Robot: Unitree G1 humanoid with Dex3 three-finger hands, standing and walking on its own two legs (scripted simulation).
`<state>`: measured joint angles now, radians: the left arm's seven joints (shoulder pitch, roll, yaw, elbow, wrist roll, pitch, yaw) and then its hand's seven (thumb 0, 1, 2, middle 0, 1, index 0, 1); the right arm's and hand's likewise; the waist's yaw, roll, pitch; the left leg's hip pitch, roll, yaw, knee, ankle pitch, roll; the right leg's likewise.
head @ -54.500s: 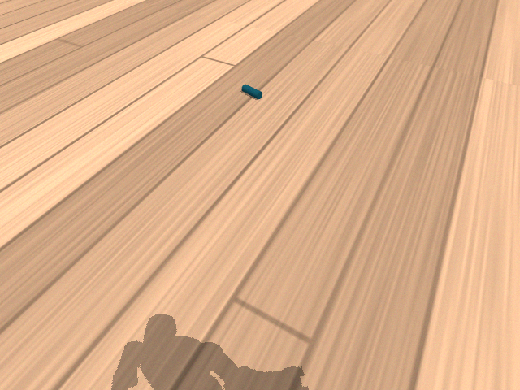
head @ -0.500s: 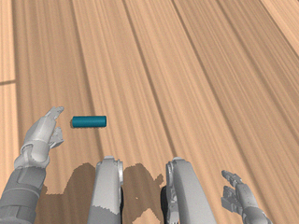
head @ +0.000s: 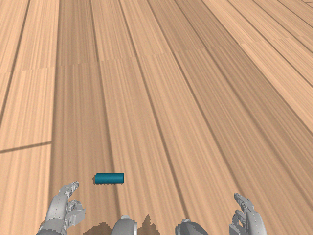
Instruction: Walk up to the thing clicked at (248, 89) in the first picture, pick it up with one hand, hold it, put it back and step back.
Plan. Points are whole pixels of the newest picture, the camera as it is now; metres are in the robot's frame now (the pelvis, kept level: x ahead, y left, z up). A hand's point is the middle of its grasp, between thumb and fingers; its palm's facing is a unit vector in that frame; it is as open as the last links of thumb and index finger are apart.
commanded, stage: home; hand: left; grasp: from above
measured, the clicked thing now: (110, 178) +0.49 +0.24 -0.65
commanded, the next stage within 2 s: none
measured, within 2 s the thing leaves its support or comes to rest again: neither
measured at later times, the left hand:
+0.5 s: hand (78, 224) +0.18 +0.18 -0.02, palm faces +0.08 -0.98 -0.20, open 7.4 cm
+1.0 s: hand (81, 225) +0.17 +0.17 -0.01, palm faces +0.06 -0.98 -0.21, open 7.4 cm
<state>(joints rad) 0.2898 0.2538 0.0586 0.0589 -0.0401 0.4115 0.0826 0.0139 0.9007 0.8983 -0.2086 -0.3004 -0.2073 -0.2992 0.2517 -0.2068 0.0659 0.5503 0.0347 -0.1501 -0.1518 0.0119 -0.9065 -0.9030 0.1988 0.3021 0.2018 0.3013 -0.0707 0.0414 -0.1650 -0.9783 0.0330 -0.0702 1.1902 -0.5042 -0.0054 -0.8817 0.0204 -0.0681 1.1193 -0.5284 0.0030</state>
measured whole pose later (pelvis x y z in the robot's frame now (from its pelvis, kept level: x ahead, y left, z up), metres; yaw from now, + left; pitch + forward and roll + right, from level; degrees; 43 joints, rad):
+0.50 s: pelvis +0.02 +0.00 +0.04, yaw +2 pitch +10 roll -3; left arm 0.50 0.22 0.03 -0.11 -0.05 0.45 0.02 0.01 0.90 0.90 -0.20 -0.30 -0.20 -0.30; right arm 0.27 -0.22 0.04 0.51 0.01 -0.24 -0.18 0.01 -0.90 -0.90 0.20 0.30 0.20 0.30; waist -0.03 0.04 -0.16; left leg -0.70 0.02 -0.06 0.99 -0.46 -0.01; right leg -0.61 0.01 -0.07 0.92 -0.49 0.00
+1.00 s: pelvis +0.02 -0.01 +0.04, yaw +1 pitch +10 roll -2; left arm 0.50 0.22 0.03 -0.11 -0.05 0.45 0.02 0.01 0.90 0.90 -0.20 -0.30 -0.20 -0.30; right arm 0.30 -0.23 0.04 0.54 0.01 -0.24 -0.18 0.02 -0.90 -0.90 0.20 0.30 0.20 0.30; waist -0.04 0.05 -0.15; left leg -0.70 0.03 -0.06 0.99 -0.46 -0.01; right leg -0.62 0.02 -0.06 0.93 -0.49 0.00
